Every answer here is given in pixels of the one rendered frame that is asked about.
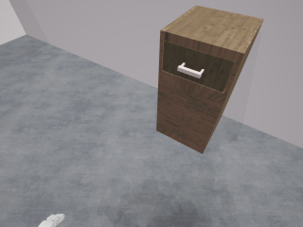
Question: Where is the robot left hand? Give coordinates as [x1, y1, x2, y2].
[38, 214, 65, 227]

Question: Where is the drawer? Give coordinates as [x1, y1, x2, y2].
[162, 41, 236, 92]

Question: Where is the cabinet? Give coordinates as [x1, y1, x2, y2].
[156, 5, 264, 154]

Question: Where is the handle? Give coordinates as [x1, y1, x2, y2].
[177, 62, 204, 79]

